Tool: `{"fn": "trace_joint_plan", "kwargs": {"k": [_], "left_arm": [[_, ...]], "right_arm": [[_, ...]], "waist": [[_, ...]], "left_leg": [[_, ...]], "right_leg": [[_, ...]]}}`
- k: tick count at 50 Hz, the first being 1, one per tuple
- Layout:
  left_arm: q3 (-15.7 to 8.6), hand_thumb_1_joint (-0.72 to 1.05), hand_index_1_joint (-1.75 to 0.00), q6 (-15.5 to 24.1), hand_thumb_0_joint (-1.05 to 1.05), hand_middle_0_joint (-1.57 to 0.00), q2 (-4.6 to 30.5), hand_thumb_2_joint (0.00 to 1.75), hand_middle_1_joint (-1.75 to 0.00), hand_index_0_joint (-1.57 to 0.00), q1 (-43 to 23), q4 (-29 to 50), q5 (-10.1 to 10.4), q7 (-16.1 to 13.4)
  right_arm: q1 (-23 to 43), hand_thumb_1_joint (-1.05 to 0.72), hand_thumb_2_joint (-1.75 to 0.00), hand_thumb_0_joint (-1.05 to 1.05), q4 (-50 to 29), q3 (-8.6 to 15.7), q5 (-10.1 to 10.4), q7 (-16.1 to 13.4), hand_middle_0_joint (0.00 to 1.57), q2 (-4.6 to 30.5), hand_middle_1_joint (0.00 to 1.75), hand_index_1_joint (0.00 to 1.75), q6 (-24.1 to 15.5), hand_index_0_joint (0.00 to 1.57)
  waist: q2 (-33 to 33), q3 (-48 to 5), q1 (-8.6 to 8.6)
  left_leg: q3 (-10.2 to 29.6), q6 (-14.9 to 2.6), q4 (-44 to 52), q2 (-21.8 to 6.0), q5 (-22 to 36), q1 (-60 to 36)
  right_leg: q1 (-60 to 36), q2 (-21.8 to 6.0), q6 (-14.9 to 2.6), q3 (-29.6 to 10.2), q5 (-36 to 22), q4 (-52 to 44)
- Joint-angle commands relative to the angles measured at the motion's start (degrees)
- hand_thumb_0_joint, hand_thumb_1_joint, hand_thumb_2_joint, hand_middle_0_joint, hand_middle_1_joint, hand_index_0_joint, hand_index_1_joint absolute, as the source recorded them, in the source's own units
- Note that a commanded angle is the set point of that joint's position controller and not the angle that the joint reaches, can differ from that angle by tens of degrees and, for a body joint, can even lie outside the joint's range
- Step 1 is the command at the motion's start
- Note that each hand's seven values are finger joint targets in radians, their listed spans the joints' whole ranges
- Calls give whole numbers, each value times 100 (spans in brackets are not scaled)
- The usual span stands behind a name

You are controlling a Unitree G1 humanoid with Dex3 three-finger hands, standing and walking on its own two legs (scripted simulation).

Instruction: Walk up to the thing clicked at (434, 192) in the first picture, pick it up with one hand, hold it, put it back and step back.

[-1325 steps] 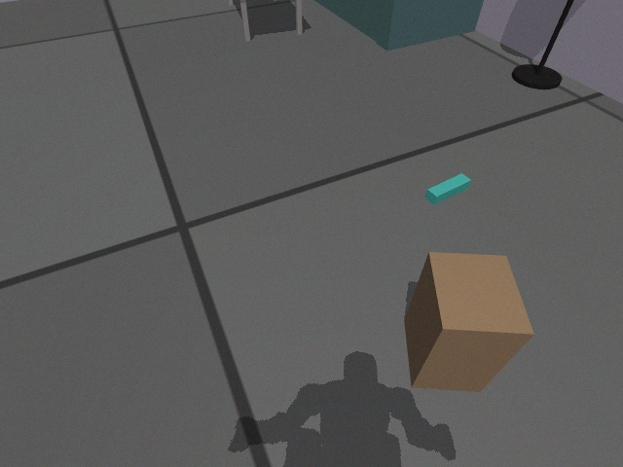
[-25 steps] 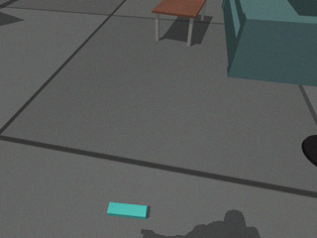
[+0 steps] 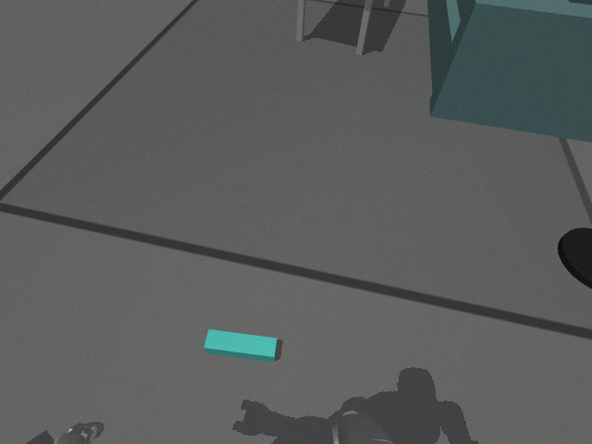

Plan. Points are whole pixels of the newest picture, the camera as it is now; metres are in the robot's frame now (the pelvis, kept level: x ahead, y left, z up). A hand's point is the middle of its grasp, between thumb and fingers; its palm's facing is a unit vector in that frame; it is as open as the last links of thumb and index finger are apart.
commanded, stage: walk up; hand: left
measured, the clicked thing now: (241, 345) +0.48 +0.17 -0.73
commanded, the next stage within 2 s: none
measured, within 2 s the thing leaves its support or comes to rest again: neither
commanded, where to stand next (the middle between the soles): +0.08 -0.04 m, yaw -4 degrees
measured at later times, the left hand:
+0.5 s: hand out of the picture +0.13 +0.21 -0.14, palm faces -0.05 -0.92 -0.39, open 7.3 cm
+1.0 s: hand out of the picture +0.10 +0.25 -0.15, palm faces -0.13 -0.93 -0.35, open 7.4 cm
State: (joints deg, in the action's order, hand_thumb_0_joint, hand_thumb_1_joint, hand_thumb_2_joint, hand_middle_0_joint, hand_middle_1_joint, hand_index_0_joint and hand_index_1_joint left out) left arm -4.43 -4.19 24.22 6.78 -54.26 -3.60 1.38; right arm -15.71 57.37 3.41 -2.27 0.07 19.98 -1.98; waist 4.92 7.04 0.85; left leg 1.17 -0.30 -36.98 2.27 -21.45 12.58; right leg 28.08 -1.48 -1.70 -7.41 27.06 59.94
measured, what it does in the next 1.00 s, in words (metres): steps on the spot: right foot, then left foot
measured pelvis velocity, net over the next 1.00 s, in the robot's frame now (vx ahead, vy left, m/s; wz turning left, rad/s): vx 0.02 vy -0.03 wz -0.08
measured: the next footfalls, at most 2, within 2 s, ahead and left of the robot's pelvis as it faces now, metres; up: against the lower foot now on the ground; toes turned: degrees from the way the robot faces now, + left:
right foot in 0.26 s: +0.11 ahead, -0.19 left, +0.00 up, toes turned -1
left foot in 0.62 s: +0.04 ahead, +0.11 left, +0.00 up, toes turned -1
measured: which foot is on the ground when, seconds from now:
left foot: down 0.00-0.28, up 0.30-0.60, down 0.62-1.00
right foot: up 0.00-0.24, down 0.26-0.64, up 0.66-1.00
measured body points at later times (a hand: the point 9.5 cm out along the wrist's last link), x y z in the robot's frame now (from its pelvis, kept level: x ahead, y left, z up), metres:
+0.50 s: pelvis +0.00 -0.04 -0.01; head +0.04 -0.06 +0.44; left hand +0.13 +0.25 -0.11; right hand +0.08 -0.36 -0.14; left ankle -0.01 +0.09 -0.69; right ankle +0.07 -0.19 -0.72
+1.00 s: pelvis +0.02 -0.03 +0.01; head +0.04 +0.00 +0.46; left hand +0.11 +0.30 -0.12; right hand +0.01 -0.37 -0.08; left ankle +0.00 +0.11 -0.72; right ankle +0.06 -0.19 -0.69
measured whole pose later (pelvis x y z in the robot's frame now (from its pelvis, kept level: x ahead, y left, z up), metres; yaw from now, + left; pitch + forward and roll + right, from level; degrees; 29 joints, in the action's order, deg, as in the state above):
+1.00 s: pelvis +0.02 -0.03 +0.01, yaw -5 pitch -3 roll +0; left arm -4.4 -0.7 26.1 13.7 -54.8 -1.6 3.1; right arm -20.3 51.0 3.7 -1.8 0.3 23.9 -4.3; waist 3.7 6.1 1.2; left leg -2.7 0.6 -33.0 -3.2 -21.0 8.7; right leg 23.9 -2.1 -0.7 -3.1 23.0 48.3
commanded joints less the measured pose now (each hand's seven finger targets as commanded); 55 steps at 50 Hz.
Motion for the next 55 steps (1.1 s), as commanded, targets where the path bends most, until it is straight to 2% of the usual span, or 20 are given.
{"fn": "trace_joint_plan", "kwargs": {"k": [1,9,12,13,14,15,18,26,30,31,32,33,35,41,47,50,52,53,54,55], "left_arm": [[-497,90,-30,-11,0,-20,1411,90,-30,-20,57,578,36,167],[-224,90,-30,279,0,-20,896,90,-30,-20,149,500,377,36],[-245,90,-30,407,0,-20,916,90,-30,-20,692,175,300,-86],[-368,90,-30,459,0,-20,1362,90,-30,-20,720,211,221,-116],[-356,90,-30,468,0,-20,1598,90,-30,-20,570,450,200,-140],[-344,90,-30,442,0,-20,1710,90,-30,-20,372,503,196,-135],[-224,90,-30,519,0,-20,1381,90,-30,-20,-82,524,227,-222],[-396,90,-30,648,0,-20,1642,90,-30,-20,587,486,224,-499],[-213,90,-30,538,0,-20,1270,90,-30,-20,-245,774,245,-399],[-93,90,-30,476,0,-20,917,90,-30,-20,-134,801,279,-389],[-3,90,-30,452,0,-20,627,90,-30,-20,-121,849,326,-401],[-174,90,-30,476,0,-20,1184,90,-30,-20,-345,703,273,-465],[-156,90,-30,439,0,-20,1059,90,-30,-20,77,491,338,-354],[-264,90,-30,382,0,-20,1287,90,-30,-20,-29,692,101,30],[-218,90,-30,587,0,-20,1169,90,-30,-20,164,661,243,174],[-145,90,-30,710,0,-20,950,90,-30,-20,558,420,343,24],[-155,90,-30,743,0,-20,976,90,-30,-20,1086,157,393,-163],[-249,90,-30,786,0,-20,1345,90,-30,-20,1257,178,351,-243],[-324,90,-30,821,0,-20,1783,90,-30,-20,1217,327,298,-303],[-265,90,-30,764,0,-20,1870,90,-30,-20,971,495,345,-327]], "right_arm": [[-59,-90,-90,0,-565,637,67,-459,20,2187,30,30,-347,20],[422,-90,-90,0,-931,391,40,-192,20,1638,30,30,-40,20],[80,-90,-90,0,-908,267,178,-167,20,1445,30,30,206,20],[-315,-90,-90,0,-944,168,226,-175,20,1215,30,30,197,20],[-281,-90,-90,0,-1064,63,274,-216,20,1032,30,30,191,20],[-50,-90,-90,0,-960,215,272,-315,20,1396,30,30,231,20],[-179,-90,-90,0,-642,203,306,-230,20,1467,30,30,267,20],[310,-90,-90,0,-941,389,-54,129,20,1503,30,30,492,20],[-361,-90,-90,0,-600,449,1,151,20,1367,30,30,311,20],[-413,-90,-90,0,-609,521,-73,111,20,1633,30,30,256,20],[124,-90,-90,0,-876,574,-78,72,20,2160,30,30,187,20],[462,-90,-90,0,-954,588,8,65,20,2374,30,30,156,20],[847,-90,-90,0,-945,409,54,-67,20,1808,30,30,-3,20],[-692,-90,-90,0,-681,631,116,-215,20,2228,30,30,-333,20],[-416,-90,-90,0,-1058,492,88,-58,20,1959,30,30,-386,20],[83,-90,-90,0,-1182,295,78,-19,20,1636,30,30,-132,20],[263,-90,-90,0,-1226,193,225,-16,20,1347,30,30,95,20],[83,-90,-90,0,-1247,110,300,-34,20,1067,30,30,148,20],[-163,-90,-90,0,-1339,40,332,-73,20,853,30,30,210,20],[-184,-90,-90,0,-1253,176,325,-162,20,1201,30,30,371,20]], "waist": [[-807,35,-117],[-2287,-274,-28],[-1112,-640,-233],[63,-926,-196],[808,-1083,-171],[640,-1028,-252],[249,-722,6],[519,-866,-246],[335,-1054,255],[-687,-863,324],[-1836,-547,184],[-1446,-284,272],[-454,-182,-178],[-1079,-601,367],[-1626,-13,214],[-2003,-30,-58],[-1454,-511,-352],[-535,-823,-471],[475,-1028,-335],[-20,-1294,-284]], "left_leg": [[1924,-1066,1753,-2006,932,-314],[206,-829,1076,-1232,2018,331],[-1,-616,-778,-881,2128,364],[-55,-372,-1643,-570,822,989],[25,-178,-2200,-86,-1374,1433],[631,-170,-2599,-178,-1894,832],[616,-133,-2116,-450,-1179,1000],[274,-66,-1670,-454,-1007,1541],[-220,-154,277,-167,57,-305],[900,-303,1276,-686,-594,-488],[2997,-727,2222,-2071,-1469,8],[3490,-1349,2248,-2568,-1015,1012],[2165,-1132,1489,-1973,664,472],[2340,-1066,1541,-2191,378,-2051],[1116,-1222,1870,-1841,1017,-819],[160,-908,979,-1343,3096,359],[-322,-524,-360,-840,2968,509],[-354,-301,-1316,-614,1797,951],[15,-99,-2166,-67,-952,1645],[841,-129,-2847,-151,-1721,1023]], "right_leg": [[1003,-141,192,-655,-610,550],[-1082,159,260,774,-763,-1699],[-2114,328,132,938,-1651,-3376],[-2659,-298,-112,-185,-2573,-3425],[-2309,-1680,-928,-2144,-2376,-3898],[-1310,-2047,-1490,-2669,-1497,-4152],[-1242,-1279,-928,-1395,-837,-3720],[-1589,-1619,-1180,-1460,-1785,-3408],[-140,-1037,-629,-418,-1152,-2567],[583,-375,-329,-155,-404,-1496],[1127,469,-28,403,537,-701],[470,274,-31,-234,905,-98],[433,287,-28,-484,164,196],[1641,31,88,-260,-173,-91],[542,-127,141,455,-380,-1109],[-1126,167,153,1076,-866,-2101],[-2114,331,128,1237,-2429,-3194],[-2616,-175,88,564,-3596,-3192],[-2774,-1692,-415,-1418,-5057,-3521],[-1891,-2367,-1273,-2093,-4633,-3646]]}}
